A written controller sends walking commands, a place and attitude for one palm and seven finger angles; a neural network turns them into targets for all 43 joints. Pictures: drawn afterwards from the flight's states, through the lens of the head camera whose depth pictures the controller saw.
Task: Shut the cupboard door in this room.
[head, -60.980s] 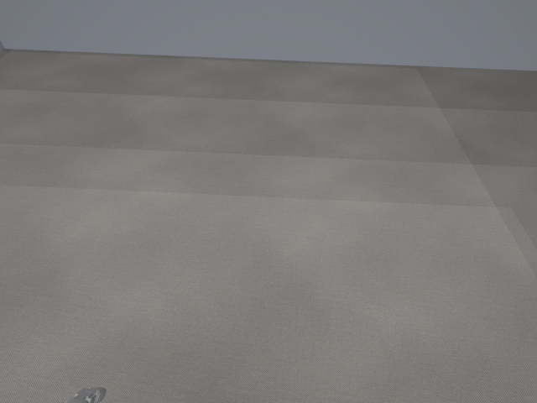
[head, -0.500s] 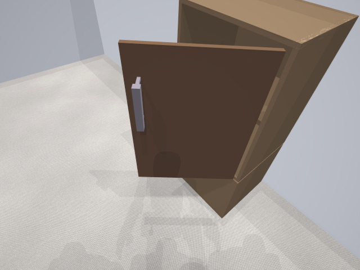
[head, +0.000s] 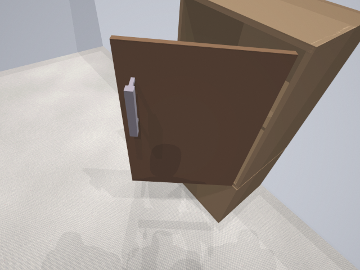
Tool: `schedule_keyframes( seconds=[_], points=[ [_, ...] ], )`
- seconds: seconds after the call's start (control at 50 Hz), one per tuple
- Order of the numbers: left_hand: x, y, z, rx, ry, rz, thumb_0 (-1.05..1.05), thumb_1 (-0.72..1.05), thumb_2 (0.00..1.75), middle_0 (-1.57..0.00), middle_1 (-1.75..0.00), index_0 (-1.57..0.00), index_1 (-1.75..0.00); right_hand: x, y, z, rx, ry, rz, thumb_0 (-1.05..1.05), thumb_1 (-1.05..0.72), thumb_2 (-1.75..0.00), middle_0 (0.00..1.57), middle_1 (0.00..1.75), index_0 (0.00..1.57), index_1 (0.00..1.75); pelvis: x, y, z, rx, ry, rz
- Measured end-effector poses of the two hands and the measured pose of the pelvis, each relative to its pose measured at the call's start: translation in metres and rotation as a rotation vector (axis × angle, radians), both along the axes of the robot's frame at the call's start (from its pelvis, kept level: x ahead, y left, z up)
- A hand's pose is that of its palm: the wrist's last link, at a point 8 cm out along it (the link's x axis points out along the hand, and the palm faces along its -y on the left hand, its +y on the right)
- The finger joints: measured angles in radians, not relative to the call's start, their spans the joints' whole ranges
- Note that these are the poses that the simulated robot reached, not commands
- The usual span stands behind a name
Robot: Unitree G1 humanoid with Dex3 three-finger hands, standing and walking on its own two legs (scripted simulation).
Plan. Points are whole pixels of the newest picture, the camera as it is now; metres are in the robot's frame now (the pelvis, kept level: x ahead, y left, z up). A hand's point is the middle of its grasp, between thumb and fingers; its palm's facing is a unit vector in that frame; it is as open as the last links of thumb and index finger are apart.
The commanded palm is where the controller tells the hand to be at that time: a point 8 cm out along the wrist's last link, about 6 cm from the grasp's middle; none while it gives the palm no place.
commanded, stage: shuffle to correct the standing spot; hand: left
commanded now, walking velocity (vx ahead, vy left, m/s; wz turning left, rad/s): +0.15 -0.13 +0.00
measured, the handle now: (133, 108) +0.48 +0.16 +0.09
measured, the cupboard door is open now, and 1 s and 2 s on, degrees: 50 50 50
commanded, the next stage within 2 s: come to a stop and stand still in 0.04 s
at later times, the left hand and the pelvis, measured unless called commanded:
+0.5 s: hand out of the picture +0.14 +0.14 -0.16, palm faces +0.02 -0.98 -0.21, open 7.3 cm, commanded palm none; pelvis +0.04 -0.03 +0.01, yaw +1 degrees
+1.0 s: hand out of the picture -0.01 +0.17 -0.16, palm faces +0.03 -0.98 -0.19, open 7.4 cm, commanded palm none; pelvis +0.00 +0.00 +0.02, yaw +0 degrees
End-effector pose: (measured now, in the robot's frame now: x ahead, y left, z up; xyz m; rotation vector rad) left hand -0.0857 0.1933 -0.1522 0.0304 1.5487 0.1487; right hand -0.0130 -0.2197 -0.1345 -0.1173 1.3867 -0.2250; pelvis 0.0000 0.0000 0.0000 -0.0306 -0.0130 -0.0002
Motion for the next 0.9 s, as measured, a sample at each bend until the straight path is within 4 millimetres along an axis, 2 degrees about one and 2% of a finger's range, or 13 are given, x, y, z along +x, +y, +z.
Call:
schedule_keyframes(
  seconds=[0.04,0.1,0.18,0.28,0.34,0.4,0.46,0.52,0.6,0.66,0.78,0.9],
  points=[
    [0.014,0.001,-0.002,-0.009,0.008,-0.028,0.0,0.91,0.9,-0.2,-0.3,-0.2,-0.3,0.011,-0.002,0.002,-0.014,-0.034,-0.006,0.01,-0.92,-0.9,0.2,0.3,0.2,0.3,0.007,0.001,0.0,0.012,-0.002,-0.022],
    [0.051,0.006,0.003,-0.005,-0.021,-0.082,0.0,0.91,0.9,-0.2,-0.3,-0.2,-0.3,0.015,-0.004,0.009,-0.021,-0.059,-0.028,0.0,-0.92,-0.9,0.2,0.3,0.2,0.3,0.014,-0.002,0.007,0.019,0.002,-0.046],
    [0.116,0.01,0.014,0.03,-0.142,-0.118,0.01,0.91,0.9,-0.2,-0.3,-0.2,-0.3,0.006,-0.007,0.015,-0.005,-0.007,-0.042,0.0,-0.91,-0.9,0.2,0.3,0.2,0.3,0.023,-0.01,0.016,0.02,0.014,-0.042],
    [0.182,0.018,0.029,0.125,-0.283,-0.132,0.02,0.94,0.9,-0.2,-0.3,-0.2,-0.3,-0.004,-0.018,0.007,0.037,0.094,-0.045,0.0,-0.91,-0.9,0.2,0.3,0.2,0.3,0.038,-0.028,0.015,0.029,0.004,-0.015],
    [0.206,0.012,0.03,0.162,-0.34,-0.137,0.02,0.94,0.9,-0.2,-0.3,-0.2,-0.3,0.0,-0.027,-0.005,0.065,0.131,-0.05,0.0,-0.91,-0.9,0.2,0.3,0.2,0.3,0.048,-0.039,0.007,0.043,-0.007,-0.007],
    [0.218,0.002,0.031,0.154,-0.356,-0.145,0.01,0.93,0.9,-0.2,-0.3,-0.2,-0.3,0.011,-0.034,-0.009,0.066,0.13,-0.051,0.0,-0.91,-0.9,0.2,0.3,0.19,0.3,0.052,-0.041,0.007,0.029,-0.006,0.008],
    [0.221,-0.006,0.028,0.13,-0.369,-0.134,0.01,0.92,0.9,-0.2,-0.3,-0.2,-0.3,0.027,-0.039,-0.008,0.045,0.104,-0.034,0.0,-0.91,-0.9,0.2,0.3,0.19,0.3,0.049,-0.039,0.006,0.028,-0.007,0.019],
    [0.215,-0.008,0.021,0.1,-0.371,-0.111,0.0,0.91,0.9,-0.2,-0.3,-0.2,-0.3,0.045,-0.04,-0.005,0.013,0.059,-0.006,0.0,-0.91,-0.9,0.2,0.3,0.19,0.3,0.041,-0.03,0.005,0.027,-0.01,0.026],
    [0.201,0.008,0.009,0.081,-0.354,-0.07,-0.01,0.92,0.9,-0.21,-0.3,-0.2,-0.3,0.063,-0.034,0.002,-0.029,-0.03,0.02,0.0,-0.91,-0.9,0.2,0.3,0.19,0.3,0.031,-0.017,0.0,0.032,-0.019,0.013],
    [0.187,0.022,0.011,0.088,-0.309,-0.068,-0.01,0.93,0.9,-0.21,-0.3,-0.2,-0.3,0.072,-0.023,0.01,-0.033,-0.075,0.041,0.0,-0.91,-0.9,0.2,0.3,0.19,0.29,0.027,-0.01,0.006,0.026,-0.012,0.01],
    [0.15,0.038,0.02,0.107,-0.252,-0.05,0.0,0.92,0.9,-0.2,-0.3,-0.2,-0.3,0.082,-0.012,0.017,-0.029,-0.11,0.077,0.0,-0.93,-0.9,0.2,0.3,0.2,0.3,0.02,-0.001,0.015,0.02,-0.001,0.014],
    [0.106,0.036,0.021,0.115,-0.181,-0.059,0.0,0.91,0.9,-0.2,-0.3,-0.2,-0.3,0.075,-0.005,0.009,0.008,-0.121,0.07,0.0,-0.92,-0.9,0.2,0.3,0.2,0.3,0.008,0.001,0.013,0.032,-0.005,0.003]
  ],
)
